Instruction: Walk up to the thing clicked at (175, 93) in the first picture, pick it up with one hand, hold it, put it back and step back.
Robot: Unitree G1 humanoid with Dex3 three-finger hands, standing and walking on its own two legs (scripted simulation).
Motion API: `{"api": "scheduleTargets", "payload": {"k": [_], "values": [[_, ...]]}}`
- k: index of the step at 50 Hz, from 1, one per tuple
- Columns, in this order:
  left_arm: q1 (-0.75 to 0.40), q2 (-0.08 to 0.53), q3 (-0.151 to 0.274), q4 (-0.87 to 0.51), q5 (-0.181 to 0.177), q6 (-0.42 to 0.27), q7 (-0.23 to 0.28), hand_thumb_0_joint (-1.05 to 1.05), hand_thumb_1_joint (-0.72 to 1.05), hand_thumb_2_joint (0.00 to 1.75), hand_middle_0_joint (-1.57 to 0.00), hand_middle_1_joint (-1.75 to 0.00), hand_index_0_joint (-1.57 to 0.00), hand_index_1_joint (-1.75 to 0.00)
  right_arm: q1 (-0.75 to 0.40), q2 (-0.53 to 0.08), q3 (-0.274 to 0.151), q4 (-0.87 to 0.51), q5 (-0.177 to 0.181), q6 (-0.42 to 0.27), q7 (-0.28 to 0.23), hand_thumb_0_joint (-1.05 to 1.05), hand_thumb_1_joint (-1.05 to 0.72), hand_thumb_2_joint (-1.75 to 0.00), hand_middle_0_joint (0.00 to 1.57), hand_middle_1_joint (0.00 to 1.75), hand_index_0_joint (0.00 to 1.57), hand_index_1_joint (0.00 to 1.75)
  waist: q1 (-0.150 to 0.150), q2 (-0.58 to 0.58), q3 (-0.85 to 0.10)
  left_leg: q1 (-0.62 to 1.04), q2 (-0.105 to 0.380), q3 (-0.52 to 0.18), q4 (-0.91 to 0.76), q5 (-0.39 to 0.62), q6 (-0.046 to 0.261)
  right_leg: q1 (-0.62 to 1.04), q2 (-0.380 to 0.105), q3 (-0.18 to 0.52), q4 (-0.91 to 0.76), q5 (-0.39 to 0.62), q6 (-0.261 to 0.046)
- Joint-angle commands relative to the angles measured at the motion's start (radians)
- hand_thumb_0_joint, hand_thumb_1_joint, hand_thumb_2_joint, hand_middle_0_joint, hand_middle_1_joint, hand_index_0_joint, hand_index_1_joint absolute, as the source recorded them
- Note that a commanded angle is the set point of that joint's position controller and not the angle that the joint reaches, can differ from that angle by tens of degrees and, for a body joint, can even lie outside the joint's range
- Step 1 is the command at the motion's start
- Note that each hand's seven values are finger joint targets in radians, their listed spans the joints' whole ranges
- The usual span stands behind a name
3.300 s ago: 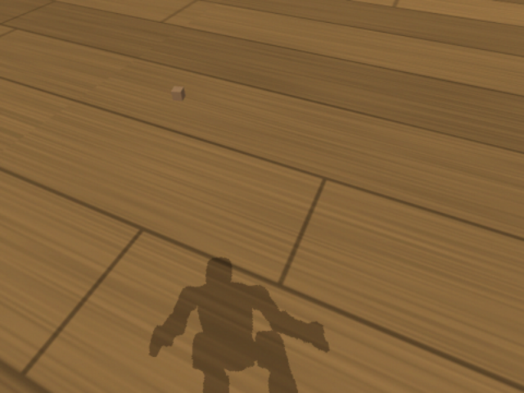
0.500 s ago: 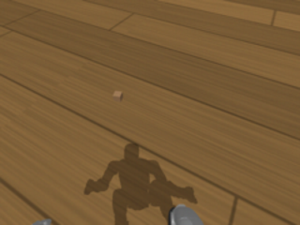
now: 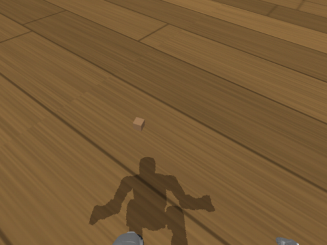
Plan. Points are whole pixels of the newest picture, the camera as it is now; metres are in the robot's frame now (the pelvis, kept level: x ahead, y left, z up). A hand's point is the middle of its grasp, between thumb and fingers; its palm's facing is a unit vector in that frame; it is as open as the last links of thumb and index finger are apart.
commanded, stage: walk up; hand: left
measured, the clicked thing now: (138, 124) +1.03 +0.19 -0.72
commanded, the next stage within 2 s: none
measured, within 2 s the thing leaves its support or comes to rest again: neither
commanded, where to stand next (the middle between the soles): +0.65 -0.04 m, yaw +0 degrees
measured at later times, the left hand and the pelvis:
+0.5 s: hand (85, 185) +0.29 +0.25 -0.12, palm faces -0.11 -0.92 -0.38, open 7.4 cm; pelvis +0.20 -0.03 +0.01, yaw -3 degrees
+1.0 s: hand (99, 152) +0.43 +0.25 -0.15, palm faces -0.05 -0.94 -0.34, open 7.4 cm; pelvis +0.38 -0.03 +0.00, yaw -1 degrees
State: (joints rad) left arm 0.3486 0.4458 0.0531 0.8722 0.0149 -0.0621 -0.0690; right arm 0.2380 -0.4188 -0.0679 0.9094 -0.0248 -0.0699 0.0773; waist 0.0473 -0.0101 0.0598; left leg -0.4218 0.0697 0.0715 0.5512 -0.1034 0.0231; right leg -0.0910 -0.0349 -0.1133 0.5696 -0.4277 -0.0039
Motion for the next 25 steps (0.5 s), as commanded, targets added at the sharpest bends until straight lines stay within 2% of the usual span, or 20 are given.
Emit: {"api": "scheduleTargets", "payload": {"k": [1, 2, 3, 4, 5, 6, 7, 9, 11, 12, 15, 16, 18, 19, 21, 22, 23, 24, 25], "values": [[0.002, 0.154, 0.04, -0.1, -0.023, -0.02, 0.032, 0.0, 0.9, 0.9, -0.2, -0.3, -0.2, -0.3, 0.248, -0.374, -0.114, -0.057, 0.002, -0.044, -0.043, 0.0, -0.9, -0.9, 0.2, 0.3, 0.2, 0.3, -0.16, 0.287, -0.169, 0.578, 0.373, -0.747, -0.342, -0.552, 0.206, -0.613, 0.079, 0.082, 0.568, -0.101, -0.054], [-0.023, 0.231, 0.044, -0.079, -0.01, -0.014, 0.042, 0.0, 0.9, 0.9, -0.2, -0.3, -0.2, -0.3, 0.192, -0.358, -0.113, -0.069, 0.031, -0.038, -0.043, 0.0, -0.9, -0.9, 0.2, 0.3, 0.2, 0.3, -0.137, 0.128, -0.129, 0.483, 0.381, -0.702, -0.331, -0.549, 0.231, -0.603, -0.001, 0.19, 0.631, -0.068, -0.056], [-0.013, 0.228, 0.039, -0.062, -0.013, -0.013, 0.039, 0.0, 0.9, 0.9, -0.2, -0.3, -0.2, -0.3, 0.135, -0.32, -0.094, -0.085, 0.034, -0.037, -0.047, 0.0, -0.9, -0.9, 0.2, 0.3, 0.2, 0.3, -0.107, 0.081, -0.083, 0.424, 0.329, -0.554, -0.328, -0.465, 0.195, -0.592, -0.022, 0.216, 0.627, 0.006, -0.048], [0.003, 0.217, 0.043, -0.038, -0.017, -0.01, 0.036, 0.0, 0.9, 0.9, -0.2, -0.3, -0.2, -0.3, 0.097, -0.289, -0.08, -0.095, 0.032, -0.037, -0.05, 0.0, -0.9, -0.9, 0.2, 0.3, 0.2, 0.3, -0.081, 0.078, -0.044, 0.341, 0.28, -0.444, -0.328, -0.417, 0.159, -0.556, -0.045, 0.227, 0.587, 0.059, -0.043], [0.043, 0.215, 0.046, -0.019, -0.017, -0.007, 0.031, 0.0, 0.9, 0.9, -0.2, -0.3, -0.2, -0.3, 0.065, -0.267, -0.071, -0.102, 0.034, -0.04, -0.05, 0.0, -0.9, -0.9, 0.2, 0.3, 0.2, 0.3, -0.057, 0.117, -0.028, 0.3, 0.251, -0.35, -0.335, -0.378, 0.149, -0.534, -0.069, 0.201, 0.535, 0.087, -0.037], [0.06, 0.208, 0.046, -0.002, -0.015, -0.003, 0.024, 0.0, 0.9, 0.9, -0.2, -0.3, -0.2, -0.3, 0.054, -0.253, -0.063, -0.101, 0.035, -0.044, -0.048, 0.0, -0.9, -0.9, 0.2, 0.3, 0.2, 0.3, -0.047, 0.135, -0.016, 0.241, 0.226, -0.278, -0.347, -0.333, 0.141, -0.491, -0.075, 0.185, 0.501, 0.11, -0.023], [0.066, 0.197, 0.049, 0.004, -0.01, 0.002, 0.016, 0.0, 0.9, 0.9, -0.2, -0.3, -0.2, -0.3, 0.049, -0.249, -0.061, -0.106, 0.031, -0.048, -0.047, 0.0, -0.9, -0.9, 0.2, 0.3, 0.2, 0.3, -0.047, 0.148, -0.017, 0.223, 0.218, -0.247, -0.358, -0.314, 0.147, -0.471, -0.074, 0.174, 0.484, 0.139, -0.012], [0.043, 0.187, 0.049, 0.001, -0.004, 0.008, 0.006, 0.0, 0.9, 0.9, -0.2, -0.3, -0.2, -0.3, 0.058, -0.254, -0.062, -0.113, 0.025, -0.053, -0.046, 0.0, -0.9, -0.9, 0.2, 0.3, 0.2, 0.3, -0.049, 0.149, -0.002, 0.21, 0.212, -0.208, -0.385, -0.325, 0.161, -0.474, -0.083, 0.158, 0.422, 0.173, 0.008], [0.002, 0.186, 0.053, -0.009, 0.0, 0.017, -0.004, 0.0, 0.9, 0.9, -0.2, -0.3, -0.2, -0.3, 0.058, -0.267, -0.068, -0.114, 0.024, -0.055, -0.046, 0.0, -0.9, -0.9, 0.2, 0.3, 0.2, 0.3, -0.059, 0.16, 0.027, 0.208, 0.213, -0.202, -0.421, -0.38, 0.154, -0.51, -0.09, 0.149, 0.363, 0.22, 0.017], [-0.015, 0.18, 0.052, -0.014, 0.0, 0.017, -0.008, 0.0, 0.9, 0.9, -0.2, -0.3, -0.2, -0.3, 0.058, -0.269, -0.069, -0.114, 0.026, -0.054, -0.045, 0.0, -0.9, -0.9, 0.2, 0.3, 0.2, 0.3, -0.064, 0.157, 0.026, 0.244, 0.217, -0.199, -0.423, -0.375, 0.172, -0.53, -0.097, 0.139, 0.325, 0.233, 0.02], [-0.084, 0.169, 0.057, -0.025, 0.004, 0.019, -0.018, 0.0, 0.9, 0.9, -0.2, -0.3, -0.2, -0.3, 0.072, -0.265, -0.07, -0.109, 0.025, -0.051, -0.042, 0.0, -0.9, -0.9, 0.2, 0.3, 0.2, 0.3, -0.075, 0.124, 0.041, 0.255, 0.202, -0.165, -0.421, -0.36, 0.162, -0.524, -0.103, 0.124, 0.231, 0.294, 0.02], [-0.104, 0.162, 0.056, -0.029, 0.002, 0.018, -0.022, 0.0, 0.9, 0.9, -0.2, -0.3, -0.2, -0.3, 0.065, -0.272, -0.073, -0.11, 0.026, -0.05, -0.043, 0.0, -0.9, -0.9, 0.2, 0.3, 0.2, 0.3, -0.071, 0.132, 0.05, 0.247, 0.202, -0.147, -0.413, -0.355, 0.161, -0.497, -0.112, 0.124, 0.186, 0.308, 0.017], [-0.146, 0.151, 0.053, -0.037, 0.0, 0.011, -0.026, 0.0, 0.9, 0.9, -0.2, -0.3, -0.2, -0.3, 0.062, -0.268, -0.071, -0.109, 0.023, -0.046, -0.042, 0.0, -0.9, -0.9, 0.2, 0.3, 0.2, 0.3, -0.076, 0.12, 0.05, 0.252, 0.182, -0.11, -0.382, -0.305, 0.156, -0.447, -0.096, 0.1, 0.09, 0.331, 0.009], [-0.157, 0.142, 0.051, -0.042, -0.001, 0.007, -0.026, 0.0, 0.9, 0.9, -0.2, -0.3, -0.2, -0.3, 0.064, -0.274, -0.074, -0.11, 0.021, -0.043, -0.043, 0.0, -0.9, -0.9, 0.2, 0.3, 0.2, 0.3, -0.076, 0.122, 0.037, 0.265, 0.192, -0.104, -0.356, -0.266, 0.157, -0.408, -0.093, 0.092, 0.045, 0.337, -0.001], [-0.183, 0.145, 0.051, -0.04, -0.001, -0.003, -0.021, 0.0, 0.9, 0.9, -0.2, -0.3, -0.2, -0.3, 0.086, -0.272, -0.07, -0.108, 0.019, -0.039, -0.044, 0.0, -0.9, -0.9, 0.2, 0.3, 0.2, 0.3, -0.083, 0.115, 0.019, 0.274, 0.19, -0.09, -0.297, -0.159, 0.159, -0.345, -0.059, 0.057, 0.013, 0.302, -0.011], [-0.169, 0.147, 0.053, -0.033, 0.0, -0.008, -0.016, 0.0, 0.9, 0.9, -0.2, -0.3, -0.2, -0.3, 0.09, -0.273, -0.071, -0.108, 0.019, -0.035, -0.046, 0.0, -0.9, -0.9, 0.2, 0.3, 0.2, 0.3, -0.073, 0.116, 0.0, 0.27, 0.204, -0.101, -0.25, -0.098, 0.157, -0.295, -0.049, 0.056, 0.005, 0.273, -0.019], [-0.136, 0.147, 0.054, -0.022, 0.0, -0.014, -0.01, 0.0, 0.9, 0.9, -0.2, -0.3, -0.2, -0.3, 0.084, -0.268, -0.069, -0.111, 0.018, -0.03, -0.049, 0.0, -0.9, -0.9, 0.2, 0.3, 0.2, 0.3, -0.053, 0.094, -0.018, 0.266, 0.19, -0.084, -0.177, -0.052, 0.145, -0.23, -0.03, 0.04, -0.034, 0.26, -0.025], [-0.083, 0.167, 0.062, -0.007, 0.003, -0.023, -0.001, 0.0, 0.9, 0.9, -0.2, -0.3, -0.2, -0.3, 0.095, -0.242, -0.056, -0.114, 0.018, -0.026, -0.052, 0.0, -0.9, -0.9, 0.2, 0.3, 0.2, 0.3, -0.026, 0.046, -0.046, 0.235, 0.157, -0.055, -0.062, 0.007, 0.122, -0.122, -0.013, 0.045, -0.056, 0.239, -0.035], [0.019, 0.2, 0.081, 0.019, 0.002, -0.034, 0.012, 0.0, 0.9, 0.9, -0.2, -0.3, -0.2, -0.3, 0.13, -0.193, -0.036, -0.113, 0.015, -0.024, -0.052, 0.0, -0.9, -0.9, 0.2, 0.3, 0.2, 0.3, 0.019, -0.071, -0.123, 0.173, 0.093, -0.008, 0.169, 0.036, 0.096, 0.052, -0.031, 0.096, -0.105, 0.174, -0.053]]}}
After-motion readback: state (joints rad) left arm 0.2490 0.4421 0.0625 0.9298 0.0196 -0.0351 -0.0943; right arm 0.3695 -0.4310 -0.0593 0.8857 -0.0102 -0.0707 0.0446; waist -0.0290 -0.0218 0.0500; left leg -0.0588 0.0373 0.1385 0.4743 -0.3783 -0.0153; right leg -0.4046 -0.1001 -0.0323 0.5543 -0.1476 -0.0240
